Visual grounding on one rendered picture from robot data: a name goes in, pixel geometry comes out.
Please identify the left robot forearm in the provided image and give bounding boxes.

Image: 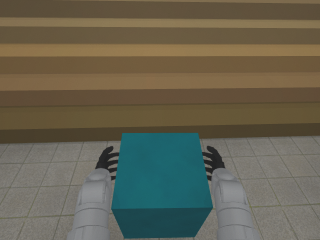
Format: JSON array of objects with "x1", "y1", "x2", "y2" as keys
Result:
[{"x1": 66, "y1": 168, "x2": 112, "y2": 240}]

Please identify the right robot forearm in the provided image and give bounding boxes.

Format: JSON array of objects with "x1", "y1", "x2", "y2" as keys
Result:
[{"x1": 211, "y1": 168, "x2": 261, "y2": 240}]

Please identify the carton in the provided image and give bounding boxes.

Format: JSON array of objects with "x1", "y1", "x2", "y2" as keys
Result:
[{"x1": 111, "y1": 133, "x2": 213, "y2": 239}]

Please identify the left robot hand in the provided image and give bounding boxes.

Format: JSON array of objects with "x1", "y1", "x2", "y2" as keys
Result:
[{"x1": 95, "y1": 146, "x2": 119, "y2": 180}]

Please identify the right robot hand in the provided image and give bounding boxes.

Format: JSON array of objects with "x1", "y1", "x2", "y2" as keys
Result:
[{"x1": 202, "y1": 146, "x2": 225, "y2": 181}]

